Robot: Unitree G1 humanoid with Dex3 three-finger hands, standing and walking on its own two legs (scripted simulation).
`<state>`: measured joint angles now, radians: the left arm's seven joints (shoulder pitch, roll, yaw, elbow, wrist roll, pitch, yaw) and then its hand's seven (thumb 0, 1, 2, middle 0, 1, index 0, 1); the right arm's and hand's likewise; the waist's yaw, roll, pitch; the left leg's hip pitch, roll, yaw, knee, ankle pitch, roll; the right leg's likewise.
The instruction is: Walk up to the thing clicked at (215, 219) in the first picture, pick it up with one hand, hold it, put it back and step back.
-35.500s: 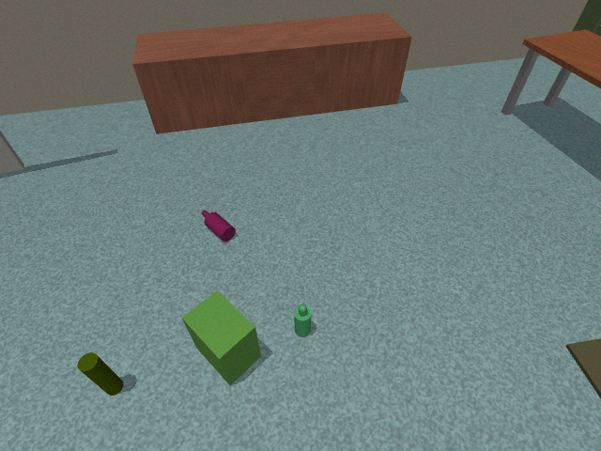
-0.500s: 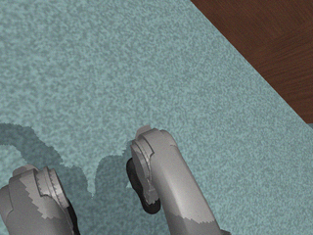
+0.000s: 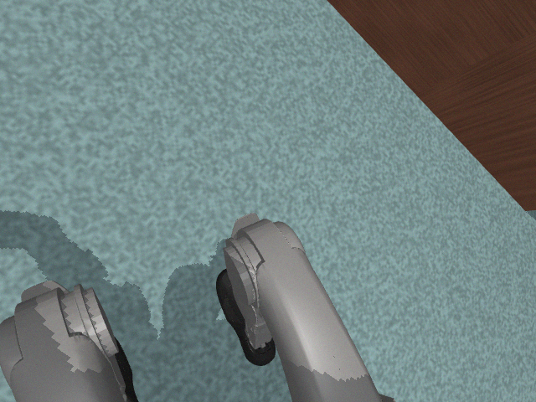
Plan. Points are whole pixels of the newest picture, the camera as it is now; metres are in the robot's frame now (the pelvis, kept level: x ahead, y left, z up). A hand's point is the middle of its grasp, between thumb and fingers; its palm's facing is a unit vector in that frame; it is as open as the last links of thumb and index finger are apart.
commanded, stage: approach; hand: left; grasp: from above
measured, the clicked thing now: out of the picture +0.53 +0.31 -0.31
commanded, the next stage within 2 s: rest palm in 0.80 s
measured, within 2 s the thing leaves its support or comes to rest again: neither
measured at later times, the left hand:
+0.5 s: hand out of the picture +0.50 +0.28 -0.21, palm faces -0.04 -0.47 -0.88, open 13.4 cm
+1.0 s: hand out of the picture +0.47 +0.32 -0.20, palm faces -0.08 -0.44 -0.89, open 13.1 cm
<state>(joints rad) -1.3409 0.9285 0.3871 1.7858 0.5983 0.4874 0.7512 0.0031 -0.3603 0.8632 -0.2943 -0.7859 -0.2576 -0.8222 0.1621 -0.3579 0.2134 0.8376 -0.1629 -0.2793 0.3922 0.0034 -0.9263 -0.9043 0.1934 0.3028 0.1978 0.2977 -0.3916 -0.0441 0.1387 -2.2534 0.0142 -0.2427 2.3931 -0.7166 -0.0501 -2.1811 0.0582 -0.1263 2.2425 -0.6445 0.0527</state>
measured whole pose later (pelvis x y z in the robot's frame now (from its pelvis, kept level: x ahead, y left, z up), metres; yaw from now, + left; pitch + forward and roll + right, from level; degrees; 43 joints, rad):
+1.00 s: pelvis +0.00 +0.00 +0.00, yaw +0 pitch +32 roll -12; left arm -1.40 0.93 0.31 1.81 0.61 0.49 0.76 0.00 -0.35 0.88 -0.24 -0.87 -0.23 -0.88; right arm 0.13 -0.34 0.23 0.84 -0.18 -0.27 0.39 0.00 -0.91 -0.90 0.19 0.30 0.20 0.30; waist -0.43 -0.05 0.16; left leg -2.26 0.01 -0.25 2.39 -0.71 -0.05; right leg -2.18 0.05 -0.13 2.24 -0.64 0.05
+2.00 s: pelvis +0.00 +0.00 -0.01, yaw -3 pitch +31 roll -15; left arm -1.42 1.05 0.31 1.84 0.55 0.43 0.84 0.00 -0.40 0.95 -0.22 -0.88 -0.18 -0.91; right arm 0.14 -0.41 0.36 0.69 -0.20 -0.27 0.43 0.00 -0.92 -0.91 0.19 0.30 0.20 0.30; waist -0.49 -0.13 0.26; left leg -2.27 0.01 -0.31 2.45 -0.74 -0.05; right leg -2.17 0.07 -0.18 2.25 -0.65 0.06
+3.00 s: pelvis +0.00 +0.01 -0.01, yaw -4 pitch +30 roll -16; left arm -1.41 1.08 0.29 1.81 0.53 0.42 0.84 0.00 -0.09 0.81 -0.41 -0.74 -0.39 -0.77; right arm 0.12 -0.43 0.38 0.66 -0.20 -0.28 0.43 0.00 -0.90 -0.90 0.19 0.30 0.20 0.30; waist -0.50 -0.15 0.29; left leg -2.27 0.01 -0.32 2.47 -0.75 -0.06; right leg -2.17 0.06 -0.19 2.26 -0.65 0.06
